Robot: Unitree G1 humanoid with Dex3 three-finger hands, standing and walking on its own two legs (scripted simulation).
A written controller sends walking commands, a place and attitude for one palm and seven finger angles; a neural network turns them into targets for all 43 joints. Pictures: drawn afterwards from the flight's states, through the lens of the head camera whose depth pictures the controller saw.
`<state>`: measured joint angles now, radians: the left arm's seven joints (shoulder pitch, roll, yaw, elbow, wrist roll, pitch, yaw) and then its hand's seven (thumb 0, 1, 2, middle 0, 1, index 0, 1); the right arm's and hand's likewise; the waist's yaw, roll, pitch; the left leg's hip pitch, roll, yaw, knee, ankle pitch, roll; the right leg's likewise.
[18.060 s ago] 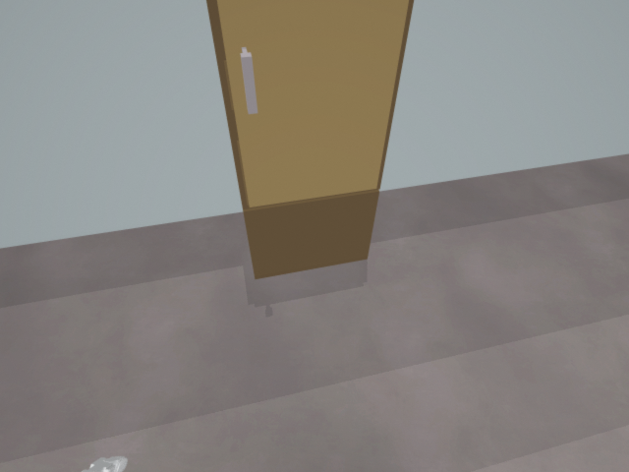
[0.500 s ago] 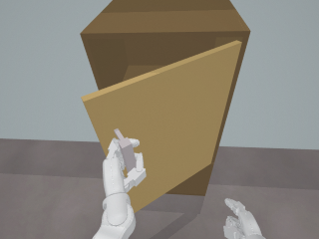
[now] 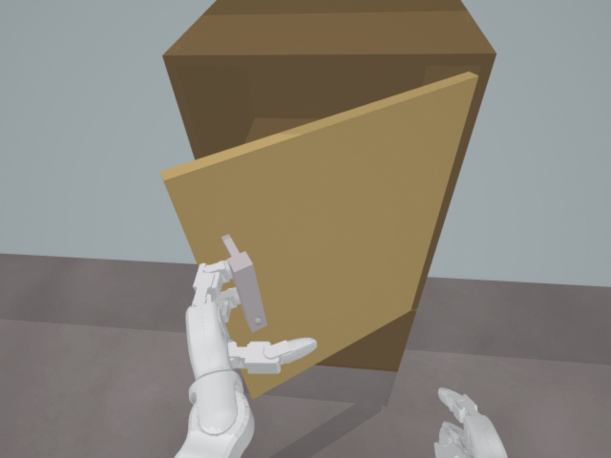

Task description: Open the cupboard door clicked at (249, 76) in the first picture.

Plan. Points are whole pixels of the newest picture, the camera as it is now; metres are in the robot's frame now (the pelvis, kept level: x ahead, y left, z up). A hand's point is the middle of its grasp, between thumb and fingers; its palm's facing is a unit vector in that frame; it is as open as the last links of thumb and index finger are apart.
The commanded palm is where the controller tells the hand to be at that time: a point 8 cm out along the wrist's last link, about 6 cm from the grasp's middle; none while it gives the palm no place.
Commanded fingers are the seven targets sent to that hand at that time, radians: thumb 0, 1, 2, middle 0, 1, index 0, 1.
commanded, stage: open thumb and fingers to let go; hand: left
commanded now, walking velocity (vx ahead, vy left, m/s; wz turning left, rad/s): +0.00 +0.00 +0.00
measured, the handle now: (242, 283) +0.32 +0.10 +0.09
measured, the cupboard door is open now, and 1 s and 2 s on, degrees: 35 38 37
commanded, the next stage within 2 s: slide the hand sideways off the handle in 0.28 s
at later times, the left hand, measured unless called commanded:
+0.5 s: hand (260, 337) +0.24 +0.07 +0.09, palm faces +0.04 -1.00 -0.04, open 16.3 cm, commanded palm +0.21 +0.10 +0.09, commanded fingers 0.00 -0.50 0.30 -0.15 -0.30 -0.15 -0.30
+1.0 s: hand (231, 368) +0.20 +0.10 +0.09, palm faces -0.08 -1.00 +0.01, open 16.2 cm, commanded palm +0.18 +0.15 +0.09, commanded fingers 0.00 -0.50 0.30 -0.15 -0.30 -0.15 -0.30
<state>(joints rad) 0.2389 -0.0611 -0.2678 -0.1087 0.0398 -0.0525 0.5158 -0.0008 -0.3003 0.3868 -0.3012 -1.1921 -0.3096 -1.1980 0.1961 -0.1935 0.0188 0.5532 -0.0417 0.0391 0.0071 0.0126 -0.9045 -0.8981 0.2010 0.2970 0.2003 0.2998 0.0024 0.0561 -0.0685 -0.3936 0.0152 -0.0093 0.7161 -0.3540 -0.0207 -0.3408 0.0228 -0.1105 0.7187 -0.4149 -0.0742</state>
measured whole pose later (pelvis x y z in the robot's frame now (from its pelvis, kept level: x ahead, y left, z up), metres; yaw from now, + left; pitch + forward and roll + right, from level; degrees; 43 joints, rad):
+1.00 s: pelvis -0.02 +0.03 +0.00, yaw -2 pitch +1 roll +0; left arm 0.38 0.09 -0.22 -0.23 -0.06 -0.12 0.07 -0.01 -0.50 0.30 -0.16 -0.31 -0.17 -0.31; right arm 0.24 -0.20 0.06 0.46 0.01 -0.03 0.01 0.01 -0.90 -0.90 0.20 0.30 0.20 0.30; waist 0.00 0.03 -0.06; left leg -0.43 0.01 0.04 0.76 -0.36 0.02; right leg -0.39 0.01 -0.07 0.76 -0.40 -0.04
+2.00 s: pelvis -0.01 +0.03 -0.02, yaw -1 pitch +3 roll -1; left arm 0.60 0.22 0.06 -0.43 -0.24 -0.13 -0.16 -0.01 -0.50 0.30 -0.15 -0.30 -0.15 -0.30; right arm 0.28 -0.22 0.05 0.47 0.05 -0.14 -0.06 0.01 -0.90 -0.90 0.20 0.30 0.20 0.30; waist 0.02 0.07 -0.11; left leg -0.51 0.02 0.00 0.87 -0.42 0.02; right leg -0.44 0.02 -0.10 0.82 -0.44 -0.04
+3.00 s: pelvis +0.02 +0.04 +0.03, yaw -3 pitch -4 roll -1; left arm 0.47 0.35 0.34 -0.43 -0.07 -0.05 0.12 0.01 0.78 0.85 -0.20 -0.30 -0.20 -0.31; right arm 0.19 -0.23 0.03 0.62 0.01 -0.08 -0.06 0.01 -0.90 -0.90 0.20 0.30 0.20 0.30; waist 0.07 0.06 0.01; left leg -0.11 -0.01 0.05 0.42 -0.25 0.03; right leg -0.06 0.01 -0.04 0.38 -0.26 -0.01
